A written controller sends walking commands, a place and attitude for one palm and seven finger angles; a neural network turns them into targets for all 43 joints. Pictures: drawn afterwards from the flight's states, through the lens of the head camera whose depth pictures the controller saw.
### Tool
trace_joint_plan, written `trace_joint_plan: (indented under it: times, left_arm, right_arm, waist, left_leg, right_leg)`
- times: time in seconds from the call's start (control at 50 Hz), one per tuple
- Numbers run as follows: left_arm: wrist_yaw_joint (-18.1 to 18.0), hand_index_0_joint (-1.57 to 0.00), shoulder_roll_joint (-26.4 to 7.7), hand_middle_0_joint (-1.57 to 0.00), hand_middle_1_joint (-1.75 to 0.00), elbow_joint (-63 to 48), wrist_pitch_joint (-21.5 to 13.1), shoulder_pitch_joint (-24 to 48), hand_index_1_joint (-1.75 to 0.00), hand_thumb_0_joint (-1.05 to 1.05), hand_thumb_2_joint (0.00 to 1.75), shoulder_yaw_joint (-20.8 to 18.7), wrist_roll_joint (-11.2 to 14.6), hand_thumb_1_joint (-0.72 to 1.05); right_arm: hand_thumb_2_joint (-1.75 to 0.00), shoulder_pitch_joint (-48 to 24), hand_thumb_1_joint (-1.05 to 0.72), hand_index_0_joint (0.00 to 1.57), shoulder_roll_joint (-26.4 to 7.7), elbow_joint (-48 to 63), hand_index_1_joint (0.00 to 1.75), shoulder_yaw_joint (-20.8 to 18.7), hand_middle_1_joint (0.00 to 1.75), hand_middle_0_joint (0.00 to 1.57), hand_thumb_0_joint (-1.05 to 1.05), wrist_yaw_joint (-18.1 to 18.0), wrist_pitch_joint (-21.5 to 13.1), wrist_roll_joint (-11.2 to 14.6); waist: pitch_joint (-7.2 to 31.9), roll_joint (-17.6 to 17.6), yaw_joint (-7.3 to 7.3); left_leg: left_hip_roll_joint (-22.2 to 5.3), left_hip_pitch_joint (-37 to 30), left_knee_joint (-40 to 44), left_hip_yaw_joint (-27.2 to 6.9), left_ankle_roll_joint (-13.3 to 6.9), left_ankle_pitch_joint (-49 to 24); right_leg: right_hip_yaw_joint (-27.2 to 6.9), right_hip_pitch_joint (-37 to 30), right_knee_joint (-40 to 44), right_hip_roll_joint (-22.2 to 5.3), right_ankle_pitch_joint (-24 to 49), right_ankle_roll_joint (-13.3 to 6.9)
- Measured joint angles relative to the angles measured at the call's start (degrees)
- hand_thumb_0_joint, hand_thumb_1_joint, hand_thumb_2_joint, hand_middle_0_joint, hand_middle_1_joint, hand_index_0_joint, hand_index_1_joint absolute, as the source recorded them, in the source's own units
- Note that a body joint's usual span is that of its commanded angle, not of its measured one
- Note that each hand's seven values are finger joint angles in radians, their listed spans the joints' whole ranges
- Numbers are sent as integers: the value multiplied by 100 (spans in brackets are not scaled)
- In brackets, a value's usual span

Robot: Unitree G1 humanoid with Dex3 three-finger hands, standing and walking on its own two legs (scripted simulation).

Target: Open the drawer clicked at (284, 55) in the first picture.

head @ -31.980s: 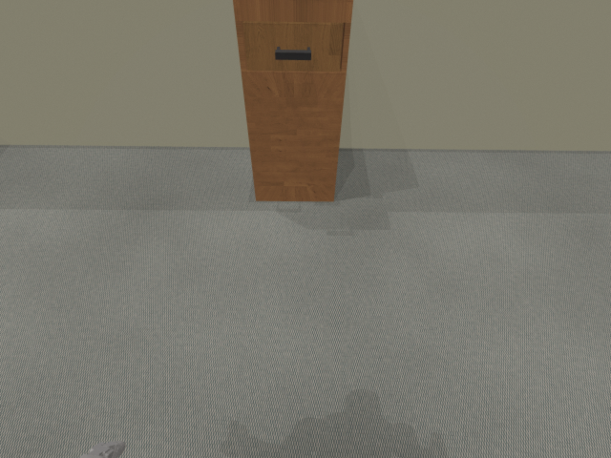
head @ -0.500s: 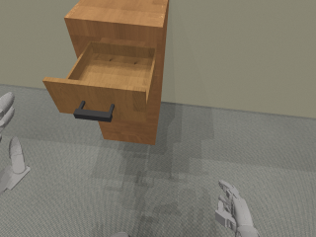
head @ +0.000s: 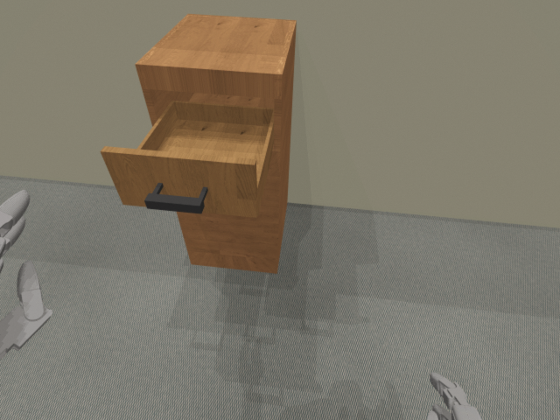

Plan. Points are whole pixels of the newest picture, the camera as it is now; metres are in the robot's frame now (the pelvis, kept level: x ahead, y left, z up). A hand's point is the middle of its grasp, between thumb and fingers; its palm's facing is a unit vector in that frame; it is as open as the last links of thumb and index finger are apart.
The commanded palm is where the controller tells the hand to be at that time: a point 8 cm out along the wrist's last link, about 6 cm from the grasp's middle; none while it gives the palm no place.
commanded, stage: stop stepping back and stand still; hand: left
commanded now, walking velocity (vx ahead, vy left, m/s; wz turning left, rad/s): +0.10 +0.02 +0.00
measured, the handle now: (178, 196) +0.58 +0.24 -0.04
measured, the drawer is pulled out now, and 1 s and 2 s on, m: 0.29 0.29 0.29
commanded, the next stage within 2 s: let the arm hang, fingers relaxed in 0.12 s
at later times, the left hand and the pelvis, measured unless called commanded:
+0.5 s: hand out of the picture +0.07 +0.19 -0.16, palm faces -0.02 -0.98 -0.18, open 7.4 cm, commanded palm none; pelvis +0.00 +0.01 +0.00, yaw +3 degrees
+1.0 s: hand out of the picture -0.03 +0.21 -0.16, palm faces +0.05 -0.97 -0.25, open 7.4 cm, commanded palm none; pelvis -0.01 +0.02 +0.01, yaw +2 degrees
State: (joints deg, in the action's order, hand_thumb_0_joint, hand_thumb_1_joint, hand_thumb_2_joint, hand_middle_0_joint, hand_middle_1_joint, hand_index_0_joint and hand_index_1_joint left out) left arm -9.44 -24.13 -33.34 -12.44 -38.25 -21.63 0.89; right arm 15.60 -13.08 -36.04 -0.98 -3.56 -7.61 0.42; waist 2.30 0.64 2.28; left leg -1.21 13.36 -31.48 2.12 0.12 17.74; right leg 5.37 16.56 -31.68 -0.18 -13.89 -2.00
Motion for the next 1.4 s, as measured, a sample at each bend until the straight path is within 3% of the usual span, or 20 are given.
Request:
trace_joint_plan:
  times: [0.1, 0.14, 0.18, 0.22, 0.26, 0.32, 0.36, 0.4, 0.5, 0.62, 0.7, 0.92, 1.18, 1.4]
  left_arm:
    - [74, -21, 311, -21, -30, 296, -70, 339, -30, 1, 90, 154, 26, 89]
    - [77, -21, 431, -21, -30, 359, -32, 361, -30, 1, 90, 211, 28, 89]
    - [49, -21, 495, -21, -30, 326, 34, 317, -30, 1, 90, 281, 23, 89]
    - [26, -21, 505, -21, -30, 224, 89, 297, -30, 1, 90, 359, 32, 89]
    - [231, -20, 475, -20, -30, 1082, 53, 721, -30, 1, 90, 673, -174, 89]
    - [602, -20, 640, -20, -30, 3157, 907, 1616, -30, 0, 90, 1235, -309, 89]
    - [717, -20, 784, -20, -30, 4460, 1311, 2009, -30, 0, 90, 1495, -317, 90]
    - [793, -19, 832, -19, -30, 5434, 1477, 2135, -30, 0, 90, 1720, -325, 90]
    - [956, -19, 1309, -20, -30, 7479, 1614, 2030, -30, 1, 90, 2309, -255, 91]
    - [848, -20, 1163, -20, -30, 8541, 1451, 1957, -30, -1, 90, 2133, -182, 97]
    - [835, -20, 1107, -20, -30, 9042, 1428, 1893, -30, 0, 90, 2110, -177, 95]
    - [774, -19, 1241, -20, -30, 9660, 1338, 2005, -30, 0, 90, 2147, -181, 91]
    - [763, -20, 1569, -20, -30, 9713, 1240, 2266, -30, 0, 90, 2162, -194, 91]
    - [751, -20, 1581, -20, -30, 9785, 1225, 2284, -30, 0, 90, 2112, -186, 91]
  right_arm:
    - [-90, -225, -90, 20, 140, -131, 30, 57, 30, 20, 1, 117, 231, 22]
    - [-90, -279, -90, 20, 188, -115, 30, 127, 30, 20, 1, 131, 299, 0]
    - [-90, -290, -90, 20, 192, -24, 30, 198, 30, 20, 1, 101, 306, -29]
    - [-90, -298, -90, 21, 177, 76, 30, 211, 30, 20, 1, 52, 257, -64]
    - [-90, -345, -90, 20, 124, -183, 30, 94, 30, 20, 1, 263, 63, -104]
    - [-90, -403, -90, 20, -7, -506, 30, 76, 30, 20, 1, 413, 357, -202]
    - [-90, -436, -90, 20, 25, -654, 30, 130, 30, 20, 1, 424, 517, -257]
    - [-90, -431, -90, 21, 141, -743, 30, 219, 30, 20, 1, 430, 626, -232]
    - [-90, -260, -90, 20, 213, -1171, 30, 169, 30, 20, 1, 412, 817, -153]
    - [-90, 35, -90, 20, 253, -1834, 30, 144, 30, 20, 1, 324, 904, -133]
    - [-90, 138, -90, 20, 221, -2148, 30, 104, 29, 20, 1, 276, 935, -122]
    - [-90, 124, -90, 20, 371, -2589, 30, 87, 29, 20, 0, 260, 875, -110]
    - [-90, 124, -90, 20, 542, -2765, 30, 45, 29, 20, 0, 248, 823, -119]
    - [-90, 138, -90, 20, 532, -2821, 30, 0, 29, 20, 0, 206, 810, -119]
  waist:
    - [13, -106, -174]
    - [-13, -1, -207]
    - [-49, 27, -184]
    - [-145, 7, -167]
    - [-99, -38, -179]
    - [39, -219, -64]
    - [-30, -152, -45]
    - [-170, 141, -71]
    - [-452, 132, 6]
    - [-690, 113, -192]
    - [-697, -28, -231]
    - [-560, -217, -204]
    - [-499, -130, -154]
    - [-613, -93, -142]
  left_leg:
    - [94, 566, -1263, -103, -152, 643]
    - [95, 566, -1021, 11, -180, 480]
    - [36, 363, -269, 53, -199, 220]
    - [-7, 230, 202, 15, -164, -365]
    - [63, 402, 60, -27, -140, -468]
    - [189, 626, -35, -220, -178, -400]
    - [262, 645, -76, -206, -180, -392]
    - [361, 632, -236, -55, -138, -299]
    - [202, 409, -247, -115, -75, -216]
    - [95, 217, 163, -207, -50, -459]
    - [106, 106, 371, -197, -78, -568]
    - [193, -159, 743, -102, -131, -760]
    - [176, -198, 817, -90, -97, -799]
    - [114, -206, 814, -111, -49, -783]
  right_leg:
    - [29, -55, 199, 38, 6, -124]
    - [-18, -81, 302, -14, 86, -98]
    - [0, -91, 320, -14, 97, -52]
    - [46, -59, 184, -2, 23, 4]
    - [-91, 252, -514, -48, -440, 128]
    - [-473, 679, -1571, -16, -1242, 217]
    - [-630, 627, -1420, -59, -1213, 228]
    - [-811, 317, -669, -157, -170, 199]
    - [-764, -57, -391, -4, -483, 248]
    - [-678, -388, 298, 99, -93, 218]
    - [-688, -525, 568, 84, 54, 242]
    - [-779, -681, 754, -9, 165, 295]
    - [-792, -670, 734, 8, 162, 268]
    - [-773, -700, 785, 69, 177, 221]
